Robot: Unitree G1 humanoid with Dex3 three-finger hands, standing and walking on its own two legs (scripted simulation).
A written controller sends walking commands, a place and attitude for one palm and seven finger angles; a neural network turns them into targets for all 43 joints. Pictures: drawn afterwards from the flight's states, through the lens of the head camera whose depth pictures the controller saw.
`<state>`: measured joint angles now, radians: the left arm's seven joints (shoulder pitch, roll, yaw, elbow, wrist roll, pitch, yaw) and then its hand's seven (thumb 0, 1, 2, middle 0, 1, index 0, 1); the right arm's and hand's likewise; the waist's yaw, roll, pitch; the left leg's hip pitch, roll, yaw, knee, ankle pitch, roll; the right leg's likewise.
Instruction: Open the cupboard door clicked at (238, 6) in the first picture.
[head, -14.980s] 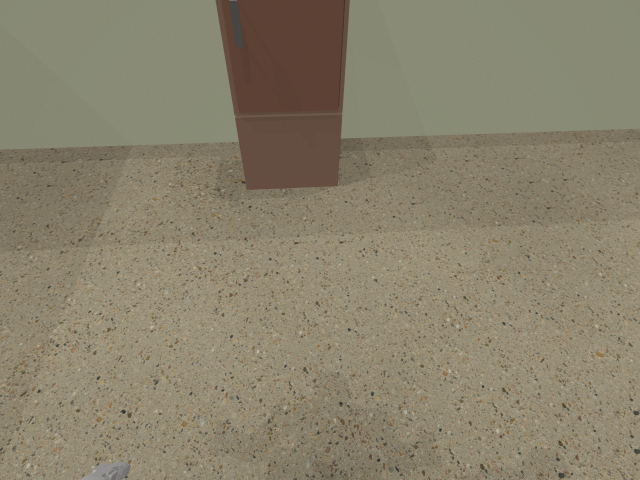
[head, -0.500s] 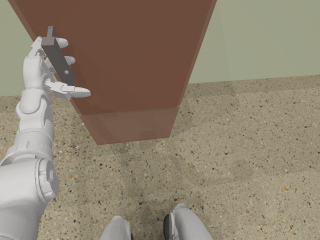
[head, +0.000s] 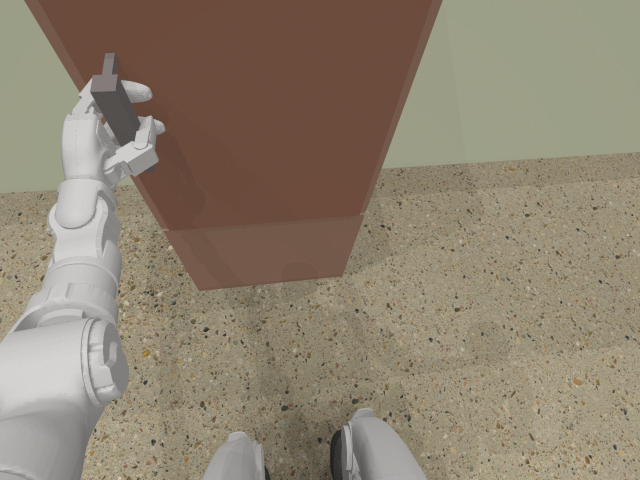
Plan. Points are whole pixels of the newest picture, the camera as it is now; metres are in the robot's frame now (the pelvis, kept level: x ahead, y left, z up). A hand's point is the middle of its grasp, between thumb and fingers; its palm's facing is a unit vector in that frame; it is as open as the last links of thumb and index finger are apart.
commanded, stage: close the thumb around the handle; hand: left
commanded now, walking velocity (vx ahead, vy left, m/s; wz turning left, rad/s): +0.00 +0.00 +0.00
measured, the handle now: (129, 116) +0.55 +0.20 +0.07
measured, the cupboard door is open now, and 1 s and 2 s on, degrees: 0 39 41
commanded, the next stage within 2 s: pull the door open along its arc in 0.06 s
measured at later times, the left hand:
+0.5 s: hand (151, 178) +0.46 +0.16 +0.07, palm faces +0.03 -1.00 +0.00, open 6.1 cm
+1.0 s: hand (256, 302) +0.30 +0.05 +0.07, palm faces +0.37 -0.93 +0.00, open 6.2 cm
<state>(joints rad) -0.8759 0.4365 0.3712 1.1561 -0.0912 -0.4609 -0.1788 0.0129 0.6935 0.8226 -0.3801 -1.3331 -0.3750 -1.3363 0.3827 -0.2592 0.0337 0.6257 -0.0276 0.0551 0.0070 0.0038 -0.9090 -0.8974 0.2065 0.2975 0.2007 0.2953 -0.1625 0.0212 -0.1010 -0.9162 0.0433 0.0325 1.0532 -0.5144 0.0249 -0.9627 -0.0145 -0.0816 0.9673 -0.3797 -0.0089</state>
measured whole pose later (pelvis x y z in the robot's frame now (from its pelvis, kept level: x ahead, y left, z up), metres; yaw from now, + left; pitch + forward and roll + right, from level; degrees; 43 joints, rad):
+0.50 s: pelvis +0.01 +0.00 +0.01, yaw -1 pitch +19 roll -1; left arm -0.57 0.33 0.33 0.85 -0.17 -0.43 -0.17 0.02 0.68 0.73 -0.36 -1.35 -0.35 -1.35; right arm 0.40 -0.25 0.01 0.58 0.00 0.07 0.02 0.01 -0.91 -0.90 0.21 0.30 0.20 0.30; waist -0.12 0.02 -0.12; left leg -0.80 0.05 0.06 0.96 -0.50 0.02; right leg -0.87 0.00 -0.06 0.90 -0.37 -0.01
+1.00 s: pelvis +0.01 -0.03 +0.02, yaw +2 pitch +11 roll +0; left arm 0.09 -0.10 -0.24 0.16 0.10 -0.27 0.57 0.02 0.64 0.72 -0.36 -1.35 -0.38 -1.35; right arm 0.14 -0.14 0.02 0.54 -0.08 -0.01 0.03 0.01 -0.91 -0.90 0.20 0.30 0.20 0.30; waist 0.00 0.02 -0.13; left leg -0.64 0.03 0.01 0.94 -0.49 -0.02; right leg -0.71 -0.03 -0.10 0.93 -0.42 -0.05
